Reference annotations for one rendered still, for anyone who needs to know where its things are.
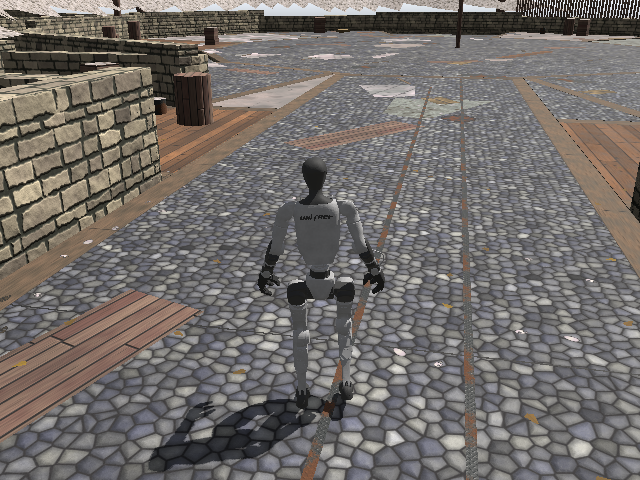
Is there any humanoid robot torso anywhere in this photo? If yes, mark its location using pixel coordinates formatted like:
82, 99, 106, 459
294, 195, 340, 300

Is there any left robot upper arm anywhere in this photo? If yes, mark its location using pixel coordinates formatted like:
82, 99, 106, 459
269, 202, 296, 256

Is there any right robot upper arm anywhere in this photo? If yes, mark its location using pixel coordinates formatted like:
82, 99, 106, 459
337, 200, 368, 254

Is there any robot left hand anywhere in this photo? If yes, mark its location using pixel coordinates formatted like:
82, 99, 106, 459
257, 273, 280, 296

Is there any robot right hand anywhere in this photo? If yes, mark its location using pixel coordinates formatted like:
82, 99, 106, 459
363, 269, 385, 294

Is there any right robot forearm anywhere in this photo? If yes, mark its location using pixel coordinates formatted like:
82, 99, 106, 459
359, 238, 381, 276

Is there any left robot forearm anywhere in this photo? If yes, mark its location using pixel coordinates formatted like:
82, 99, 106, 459
260, 240, 279, 278

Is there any left robot foot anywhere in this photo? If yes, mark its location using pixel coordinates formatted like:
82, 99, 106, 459
296, 383, 310, 409

